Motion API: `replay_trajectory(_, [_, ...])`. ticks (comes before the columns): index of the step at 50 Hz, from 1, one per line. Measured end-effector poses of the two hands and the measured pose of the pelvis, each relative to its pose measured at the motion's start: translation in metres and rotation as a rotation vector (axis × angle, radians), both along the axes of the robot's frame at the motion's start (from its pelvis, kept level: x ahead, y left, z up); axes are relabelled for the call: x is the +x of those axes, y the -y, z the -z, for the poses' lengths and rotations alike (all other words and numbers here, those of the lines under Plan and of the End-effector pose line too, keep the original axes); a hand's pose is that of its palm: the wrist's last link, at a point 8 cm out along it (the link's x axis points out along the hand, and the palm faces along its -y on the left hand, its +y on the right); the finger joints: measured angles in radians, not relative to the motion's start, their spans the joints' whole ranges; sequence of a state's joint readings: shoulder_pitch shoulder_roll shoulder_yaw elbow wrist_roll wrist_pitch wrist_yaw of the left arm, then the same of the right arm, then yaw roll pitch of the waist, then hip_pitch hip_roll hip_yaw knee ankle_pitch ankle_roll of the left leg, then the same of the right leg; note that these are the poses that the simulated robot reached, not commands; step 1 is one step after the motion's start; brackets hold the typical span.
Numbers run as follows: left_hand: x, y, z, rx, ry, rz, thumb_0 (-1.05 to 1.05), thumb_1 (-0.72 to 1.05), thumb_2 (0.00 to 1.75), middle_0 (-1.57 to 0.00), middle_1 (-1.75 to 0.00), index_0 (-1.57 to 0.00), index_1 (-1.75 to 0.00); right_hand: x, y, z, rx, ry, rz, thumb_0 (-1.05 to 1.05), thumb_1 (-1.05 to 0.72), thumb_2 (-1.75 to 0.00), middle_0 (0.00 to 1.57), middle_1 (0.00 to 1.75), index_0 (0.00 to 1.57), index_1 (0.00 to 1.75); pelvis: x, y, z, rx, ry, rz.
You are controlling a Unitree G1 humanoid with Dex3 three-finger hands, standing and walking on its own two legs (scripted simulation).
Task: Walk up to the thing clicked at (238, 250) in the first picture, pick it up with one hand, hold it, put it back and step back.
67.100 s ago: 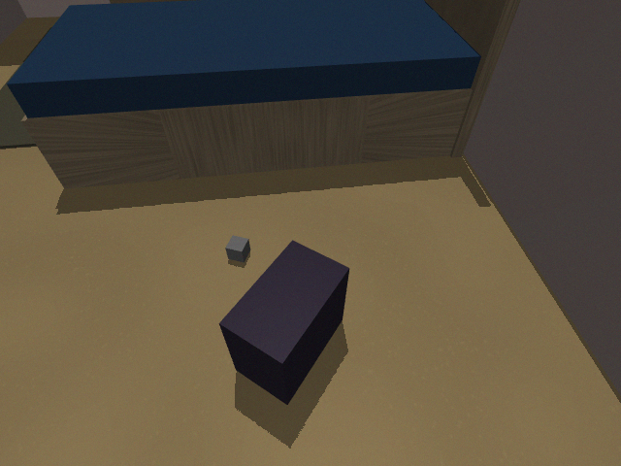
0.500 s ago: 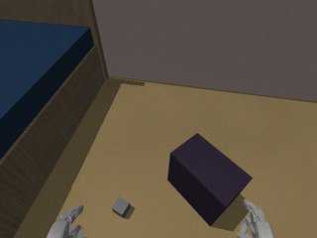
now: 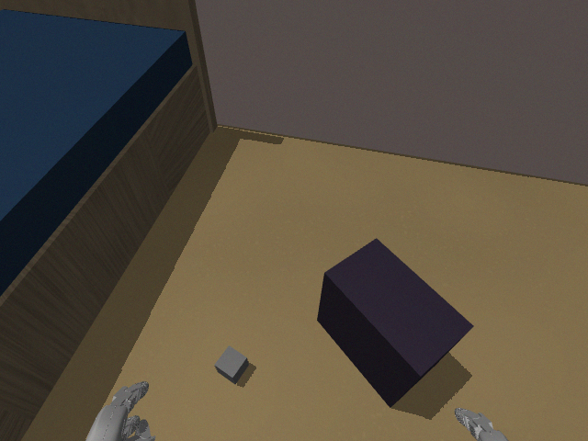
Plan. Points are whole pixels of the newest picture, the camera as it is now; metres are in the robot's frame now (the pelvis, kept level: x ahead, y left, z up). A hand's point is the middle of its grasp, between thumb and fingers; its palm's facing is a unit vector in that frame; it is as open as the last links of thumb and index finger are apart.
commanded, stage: stand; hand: left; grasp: from above
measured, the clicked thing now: (232, 365) +0.45 +0.21 -0.70
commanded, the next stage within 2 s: none
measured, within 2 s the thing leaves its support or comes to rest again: neither
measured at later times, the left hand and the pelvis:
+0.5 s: hand out of the picture +0.05 +0.24 -0.12, palm faces +0.03 -0.95 -0.33, open 7.4 cm; pelvis +0.01 +0.01 +0.04, yaw +0 degrees
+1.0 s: hand out of the picture +0.05 +0.25 -0.12, palm faces +0.00 -0.94 -0.34, open 7.4 cm; pelvis +0.00 +0.01 +0.05, yaw +0 degrees
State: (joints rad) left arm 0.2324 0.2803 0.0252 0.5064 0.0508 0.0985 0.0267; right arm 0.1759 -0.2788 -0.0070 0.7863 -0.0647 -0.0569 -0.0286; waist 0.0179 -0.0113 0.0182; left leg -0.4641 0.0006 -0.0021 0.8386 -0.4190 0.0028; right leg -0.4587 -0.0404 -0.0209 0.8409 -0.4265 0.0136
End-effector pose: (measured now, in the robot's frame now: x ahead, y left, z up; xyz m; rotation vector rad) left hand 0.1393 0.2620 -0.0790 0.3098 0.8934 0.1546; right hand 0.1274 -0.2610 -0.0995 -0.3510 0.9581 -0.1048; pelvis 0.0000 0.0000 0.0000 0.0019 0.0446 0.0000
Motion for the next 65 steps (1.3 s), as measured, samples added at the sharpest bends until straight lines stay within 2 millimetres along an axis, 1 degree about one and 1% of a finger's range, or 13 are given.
replay_trajectory(4, [-0.023,-0.013,0.009,0.007,-0.087,-0.043,0.01,0.90,0.90,-0.20,-0.30,-0.21,-0.30,-0.018,0.011,-0.004,-0.009,-0.068,0.052,0.01,-0.90,-0.90,0.20,0.30,0.21,0.30,0.002,-0.002,-0.008,-0.001,0.025,0.001])
replay_trajectory(8, [-0.046,-0.019,0.014,0.002,-0.171,-0.075,0.01,0.90,0.90,-0.20,-0.30,-0.21,-0.30,-0.032,0.015,-0.007,-0.017,-0.123,0.090,0.01,-0.90,-0.90,0.20,0.30,0.20,0.30,0.005,-0.005,-0.016,-0.007,0.045,0.000])
replay_trajectory(15, [-0.077,-0.021,0.014,-0.017,-0.279,-0.116,0.01,0.90,0.90,-0.20,-0.30,-0.21,-0.30,-0.047,0.007,-0.010,0.001,-0.190,0.120,0.01,-0.90,-0.90,0.20,0.30,0.20,0.30,0.008,-0.010,-0.029,-0.009,0.074,0.000])
replay_trajectory(21, [-0.089,-0.024,0.010,-0.017,-0.327,-0.135,0.01,0.90,0.90,-0.20,-0.30,-0.21,-0.30,-0.052,-0.001,-0.011,0.020,-0.217,0.129,0.01,-0.90,-0.90,0.20,0.30,0.20,0.30,0.007,-0.012,-0.037,-0.007,0.093,-0.001])
replay_trajectory(27, [-0.093,-0.029,0.005,-0.004,-0.342,-0.144,0.00,0.90,0.90,-0.20,-0.30,-0.21,-0.30,-0.054,-0.001,-0.012,0.027,-0.227,0.135,0.01,-0.90,-0.90,0.20,0.30,0.20,0.30,0.005,-0.013,-0.041,-0.004,0.106,0.000])
replay_trajectory(35, [-0.091,-0.033,0.000,0.009,-0.335,-0.143,0.00,0.90,0.90,-0.20,-0.30,-0.21,-0.30,-0.058,0.006,-0.015,0.020,-0.230,0.146,0.01,-0.90,-0.90,0.20,0.30,0.20,0.30,0.001,-0.012,-0.044,-0.004,0.116,0.001])
replay_trajectory(43, [-0.092,-0.033,0.000,0.008,-0.349,-0.136,0.00,0.90,0.90,-0.20,-0.30,-0.21,-0.30,-0.066,0.014,-0.018,0.010,-0.247,0.159,0.01,-0.90,-0.90,0.20,0.30,0.20,0.30,-0.002,-0.010,-0.045,-0.003,0.111,0.004])
replay_trajectory(51, [-0.093,-0.031,0.001,0.005,-0.377,-0.132,0.00,0.90,0.90,-0.20,-0.30,-0.21,-0.30,-0.073,0.020,-0.017,0.004,-0.281,0.166,0.01,-0.90,-0.90,0.20,0.30,0.20,0.30,0.001,-0.007,-0.046,-0.004,0.102,0.005])
replay_trajectory(57, [-0.087,-0.029,0.001,0.004,-0.382,-0.127,0.00,0.90,0.90,-0.20,-0.30,-0.21,-0.30,-0.071,0.020,-0.017,0.004,-0.291,0.167,0.01,-0.90,-0.90,0.20,0.30,0.20,0.30,0.004,-0.006,-0.046,-0.005,0.097,0.008])
replay_trajectory(65, [-0.071,-0.028,-0.001,0.003,-0.355,-0.117,0.00,0.90,0.90,-0.20,-0.30,-0.21,-0.30,-0.060,0.021,-0.018,0.004,-0.269,0.162,0.01,-0.90,-0.90,0.20,0.30,0.20,0.30,0.009,-0.006,-0.047,-0.005,0.097,0.012])
